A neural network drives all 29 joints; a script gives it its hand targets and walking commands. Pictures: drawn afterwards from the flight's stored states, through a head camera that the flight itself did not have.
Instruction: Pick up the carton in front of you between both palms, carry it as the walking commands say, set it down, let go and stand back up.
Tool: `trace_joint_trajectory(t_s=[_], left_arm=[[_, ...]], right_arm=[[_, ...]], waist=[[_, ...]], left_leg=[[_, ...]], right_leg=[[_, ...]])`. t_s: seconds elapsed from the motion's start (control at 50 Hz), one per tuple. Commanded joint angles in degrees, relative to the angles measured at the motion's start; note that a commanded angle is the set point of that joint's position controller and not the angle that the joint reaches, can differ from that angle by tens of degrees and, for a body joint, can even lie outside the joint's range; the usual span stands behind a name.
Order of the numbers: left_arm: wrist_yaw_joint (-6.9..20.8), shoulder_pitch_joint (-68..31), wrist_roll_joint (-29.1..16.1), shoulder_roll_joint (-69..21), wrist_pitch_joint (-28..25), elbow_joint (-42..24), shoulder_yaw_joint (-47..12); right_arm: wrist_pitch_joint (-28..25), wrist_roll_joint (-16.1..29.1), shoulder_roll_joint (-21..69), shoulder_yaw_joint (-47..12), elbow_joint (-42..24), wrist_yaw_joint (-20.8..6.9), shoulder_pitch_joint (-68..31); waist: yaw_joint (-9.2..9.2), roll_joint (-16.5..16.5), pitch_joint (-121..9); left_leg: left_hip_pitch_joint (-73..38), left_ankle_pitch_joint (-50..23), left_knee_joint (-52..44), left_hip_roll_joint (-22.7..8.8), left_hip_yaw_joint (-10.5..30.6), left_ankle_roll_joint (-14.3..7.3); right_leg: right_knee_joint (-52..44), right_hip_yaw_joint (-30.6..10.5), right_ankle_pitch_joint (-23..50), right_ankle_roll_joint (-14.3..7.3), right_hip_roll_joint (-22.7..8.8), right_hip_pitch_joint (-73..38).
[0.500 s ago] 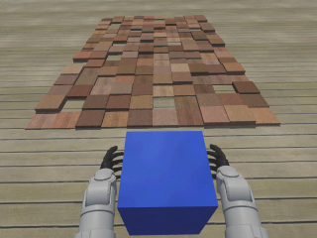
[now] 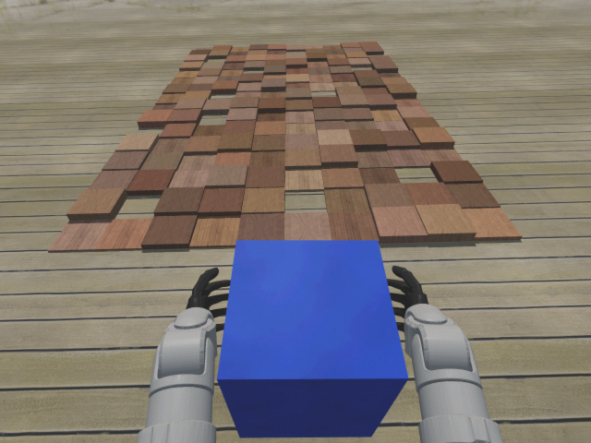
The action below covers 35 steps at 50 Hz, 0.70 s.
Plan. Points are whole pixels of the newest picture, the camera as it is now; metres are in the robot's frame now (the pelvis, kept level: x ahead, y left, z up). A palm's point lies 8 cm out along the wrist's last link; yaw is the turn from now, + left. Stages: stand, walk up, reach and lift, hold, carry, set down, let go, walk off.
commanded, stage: hold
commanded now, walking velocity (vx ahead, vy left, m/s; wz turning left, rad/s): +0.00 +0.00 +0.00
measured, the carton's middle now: (306, 342) +0.29 +0.00 -0.02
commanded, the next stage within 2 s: carry in 1.02 s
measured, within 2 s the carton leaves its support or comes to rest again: neither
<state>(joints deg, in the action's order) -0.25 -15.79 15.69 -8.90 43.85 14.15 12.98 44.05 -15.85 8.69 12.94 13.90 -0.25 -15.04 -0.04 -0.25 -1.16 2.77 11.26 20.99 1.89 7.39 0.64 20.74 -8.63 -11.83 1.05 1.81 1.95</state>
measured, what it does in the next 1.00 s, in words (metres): stands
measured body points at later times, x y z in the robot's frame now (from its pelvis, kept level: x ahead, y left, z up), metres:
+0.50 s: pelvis +0.00 +0.00 +0.00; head -0.05 +0.00 +0.45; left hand +0.30 +0.15 +0.05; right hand +0.30 -0.15 +0.04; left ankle +0.01 +0.13 -0.75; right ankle +0.01 -0.14 -0.75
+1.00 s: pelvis +0.00 +0.00 +0.00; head -0.06 +0.00 +0.45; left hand +0.30 +0.15 +0.05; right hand +0.30 -0.15 +0.04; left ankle +0.01 +0.13 -0.75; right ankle +0.01 -0.14 -0.75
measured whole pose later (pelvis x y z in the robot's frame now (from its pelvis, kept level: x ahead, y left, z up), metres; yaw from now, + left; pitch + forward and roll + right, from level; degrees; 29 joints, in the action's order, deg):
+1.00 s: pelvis +0.00 +0.00 +0.00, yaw +0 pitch -7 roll +0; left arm -0.4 -16.4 15.9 -9.0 43.9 14.6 13.4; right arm 43.9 -16.3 8.8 13.5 14.7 -0.6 -15.7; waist 0.2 -0.3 -0.7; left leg 2.6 11.7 21.7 1.9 7.1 0.6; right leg 21.2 -8.0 -12.2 1.0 1.7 1.6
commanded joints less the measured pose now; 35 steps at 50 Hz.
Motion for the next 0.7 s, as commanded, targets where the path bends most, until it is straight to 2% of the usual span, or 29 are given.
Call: trace_joint_trajectory(t_s=[0.0, 0.02, 0.04, 0.06, 0.08, 0.1, 0.16, 0.18, 0.2, 0.22, 0.24, 0.28, 0.3, 0.32, 0.34, 0.38, 0.4, 0.42, 0.44, 0.46, 0.48, 0.52, 0.54, 0.56, 0.58, 0.6, 0.64, 0.66, 0.68], left_arm=[[13.88, -30.14, -15.97, -52.56, -1.87, -3.90, -31.47], [14.08, -31.54, -17.14, -52.80, -2.03, -3.29, -32.83], [13.76, -29.49, -15.63, -52.39, -1.67, -3.93, -32.64], [14.09, -30.64, -14.88, -53.57, -1.52, -2.21, -31.65], [14.39, -30.67, -13.76, -52.64, -1.27, 0.94, -28.44], [14.66, -33.81, -16.71, -53.36, -1.92, -4.10, -31.37], [14.79, -31.89, -13.45, -53.08, -1.68, 0.38, -29.00], [14.46, -28.38, -15.25, -54.07, -1.78, -0.85, -30.29], [14.77, -29.82, -14.52, -52.76, -1.34, -0.34, -29.68], [14.52, -30.54, -16.18, -53.40, -1.71, -1.45, -31.19], [14.82, -30.30, -14.74, -52.62, -1.78, 0.95, -29.94], [14.29, -28.13, -14.88, -51.94, -1.63, 1.23, -29.71], [14.58, -31.01, -14.96, -51.98, -1.78, 2.79, -28.34], [14.93, -30.01, -13.45, -53.05, -2.57, 0.80, -27.27], [14.88, -32.67, -15.03, -52.60, -2.44, -0.69, -30.41], [14.49, -29.37, -14.01, -51.31, -1.71, -1.83, -30.38], [14.17, -32.05, -12.94, -53.05, -1.85, 0.91, -29.46], [14.05, -30.28, -14.16, -53.25, -1.62, -0.94, -28.67], [14.11, -31.15, -16.22, -54.26, -1.75, -2.47, -32.56], [13.83, -26.75, -15.87, -54.43, -1.72, -3.86, -33.45], [14.16, -28.81, -16.97, -53.03, -1.62, -1.90, -32.09], [13.67, -28.63, -16.16, -54.99, -1.73, -5.00, -33.16], [13.86, -29.07, -15.15, -51.57, -1.90, -3.86, -30.62], [13.73, -29.23, -15.12, -52.51, -1.52, -3.43, -30.06], [13.72, -28.57, -14.39, -53.17, -1.31, -3.20, -31.73], [14.02, -29.97, -16.07, -54.49, -1.90, -2.52, -30.88], [13.61, -33.72, -14.43, -52.91, -1.81, -2.34, -29.76], [13.26, -30.81, -13.68, -54.53, -1.57, -0.83, -29.49], [13.41, -28.90, -15.70, -55.57, -1.69, -2.47, -30.78]], right_arm=[[-1.65, 14.27, 53.44, -30.24, -1.92, -13.67, -29.89], [-2.00, 15.46, 53.56, -30.89, -1.38, -13.54, -28.26], [-2.13, 15.55, 52.72, -31.49, 0.56, -14.40, -30.38], [-1.67, 13.59, 54.06, -30.56, -0.57, -13.76, -28.29], [-1.81, 13.30, 52.43, -29.60, 0.17, -13.49, -32.41], [-1.94, 13.75, 53.64, -30.02, -1.28, -13.77, -30.92], [-2.17, 14.78, 53.95, -29.90, -0.33, -13.96, -34.35], [-1.98, 15.67, 53.44, -31.40, -3.80, -14.04, -32.27], [-1.73, 14.59, 53.27, -30.28, 0.26, -13.57, -29.38], [-2.22, 13.77, 52.49, -28.84, 0.79, -14.18, -29.35], [-1.94, 14.53, 53.99, -29.81, 1.51, -13.59, -31.15], [-1.90, 15.50, 52.97, -30.27, 0.43, -13.97, -29.48], [-1.97, 13.96, 51.35, -28.58, 1.01, -13.56, -30.89], [-2.11, 14.49, 52.58, -30.19, 0.84, -13.70, -34.94], [-1.81, 14.49, 53.80, -30.01, 0.91, -13.33, -31.87], [-1.78, 15.81, 54.19, -30.49, 0.23, -14.06, -32.98], [-2.39, 13.31, 53.43, -28.13, 0.47, -13.94, -33.64], [-1.86, 12.88, 52.79, -27.54, 2.51, -14.31, -30.98], [-2.26, 14.28, 52.98, -29.94, 0.38, -14.19, -27.45], [-2.20, 15.28, 52.63, -31.56, -2.30, -14.08, -29.36], [-2.16, 16.43, 52.23, -31.27, -2.04, -13.57, -28.87], [-2.12, 14.26, 52.07, -30.22, -3.54, -13.65, -29.62], [-1.95, 14.88, 52.68, -29.85, -0.54, -13.93, -29.11], [-2.10, 14.24, 51.21, -29.52, -1.17, -14.18, -29.70], [-2.03, 13.51, 50.38, -30.03, 0.07, -14.51, -27.90], [-2.03, 14.45, 50.28, -30.41, -2.18, -14.11, -28.98], [-2.24, 14.49, 52.71, -28.81, 0.28, -14.32, -32.47], [-2.06, 14.51, 53.12, -29.85, -0.08, -14.91, -32.98], [-2.48, 15.84, 52.19, -32.66, -4.01, -14.65, -30.29]], waist=[[0.39, 2.32, -11.53], [1.54, 0.12, -12.31], [-1.44, -1.25, -11.46], [0.97, -1.56, -9.91], [-0.84, 0.30, -9.65], [1.08, 2.38, -10.72], [-0.92, -0.76, -10.29], [0.29, 1.70, -9.83], [0.91, -1.78, -10.18], [2.07, 0.63, -10.47], [-0.62, -0.32, -10.32], [-0.96, 2.87, -10.42], [2.72, 1.07, -7.92], [-1.96, -0.16, -9.57], [0.49, 1.84, -7.27], [-2.29, 1.18, -10.28], [1.20, 0.72, -10.88], [-0.45, 1.75, -8.88], [2.36, 1.78, -12.69], [0.02, 0.27, -12.50], [0.83, -2.95, -12.72], [2.03, -1.61, -12.79], [-1.53, -0.92, -11.20], [0.97, -0.30, -10.07], [-0.36, -0.69, -9.33], [1.69, -1.43, -10.99], [-1.25, -0.66, -8.65], [-1.38, -0.94, -11.31], [0.94, 0.44, -12.09]], left_leg=[[-2.42, -11.44, -2.04, 2.67, -3.44, -0.19], [-4.28, -11.14, -1.64, 3.45, -3.09, -0.03], [-3.94, -8.64, -2.80, 2.58, -3.27, 0.17], [-3.62, -7.33, -2.29, 3.23, -4.18, 0.02], [-1.82, -5.23, -2.91, 2.88, -3.18, -0.32], [-0.04, -1.64, -3.10, 2.72, -3.51, -0.04], [1.91, -2.33, -2.22, 2.99, -3.62, -0.08], [-2.68, -6.77, -2.03, 2.31, -3.59, -0.63], [-1.39, -6.03, -1.82, 4.10, -4.71, 0.71], [-2.62, -7.43, -2.59, 2.73, -2.50, 0.20], [-0.36, -7.20, -2.29, 3.01, -3.31, -0.10], [-1.73, -7.69, -2.54, 3.12, -3.47, 0.11], [-0.90, -5.10, -1.41, 3.11, -4.22, 0.46], [-0.30, -3.75, -2.20, 3.44, -4.33, 0.04], [-2.42, -5.46, -1.34, 2.92, -4.45, -0.54], [-1.21, -8.66, -1.72, 3.32, -4.20, -0.03], [-3.77, -7.50, -1.72, 3.11, -3.68, -0.31], [-1.11, -6.79, -2.49, 2.57, -2.62, -0.14], [-6.39, -10.76, -0.96, 3.53, -3.80, 0.80], [-5.79, -14.17, -1.40, 2.65, -3.21, 0.46], [-4.32, -12.08, -1.40, 3.50, -4.16, 0.75], [-5.40, -14.88, -1.92, 2.65, -3.08, 0.93], [-4.62, -10.06, -1.63, 3.23, -4.08, 0.44], [-5.21, -7.92, -2.15, 2.67, -3.33, 0.33], [-2.62, -7.89, -3.62, 3.41, -3.54, 1.10], [-2.00, -7.85, -2.89, 3.18, -3.59, 0.95], [1.23, -5.73, -2.87, 2.55, -3.33, 0.07], [-3.85, -7.66, -3.32, 3.46, -3.68, 0.00], [-4.86, -9.85, -1.71, 3.24, -3.59, 0.47]], right_leg=[[-2.83, 4.09, 10.85, 0.09, 4.14, -0.96], [-2.97, 3.50, 10.24, -0.43, 3.56, -0.31], [-2.21, 4.80, 6.49, -0.32, 3.60, 1.02], [-3.55, 3.46, 7.73, -0.51, 2.91, 2.92], [-2.67, 3.81, 5.31, -0.51, 3.08, 0.44], [-2.42, 4.66, 3.28, -0.28, 3.52, -1.42], [-2.80, 3.74, 3.38, -0.94, 2.23, -1.89], [-2.23, 4.66, 5.37, -0.22, 3.68, 2.81], [-4.09, 3.30, 6.72, -0.64, 2.67, -0.66], [-2.36, 4.35, 7.00, -0.73, 3.27, 1.18], [-2.89, 4.09, 6.81, -0.54, 3.22, -0.98], [-3.42, 4.15, 6.53, -0.03, 3.32, -1.83], [-3.18, 4.28, 4.82, -0.62, 2.71, 0.46], [-3.59, 4.11, 3.13, -0.46, 2.62, -0.57], [-3.11, 3.65, 6.08, -0.01, 2.89, 2.85], [-2.91, 4.44, 7.71, 0.72, 2.84, -0.54], [-3.21, 3.69, 6.50, -0.05, 3.65, 1.74], [-2.21, 4.45, 5.88, -0.57, 3.55, 0.67], [-3.71, 3.54, 9.05, -0.69, 3.28, 0.54], [-2.29, 4.37, 10.39, -0.06, 3.95, -0.18], [-2.75, 3.41, 12.09, -0.34, 2.63, -1.83], [-2.60, 4.14, 10.77, -0.73, 3.82, 0.17], [-2.77, 4.44, 8.13, -0.41, 3.14, 0.54], [-3.26, 4.44, 5.60, -1.30, 2.67, 3.47], [-3.63, 4.66, 7.21, -0.68, 3.66, -0.09], [-3.65, 4.37, 7.72, -1.18, 3.15, -0.69], [-1.69, 4.26, 7.27, -0.67, 3.28, -2.05], [-2.08, 4.19, 6.10, 0.20, 3.43, 1.81], [-2.83, 3.86, 7.89, -0.77, 3.03, 1.09]])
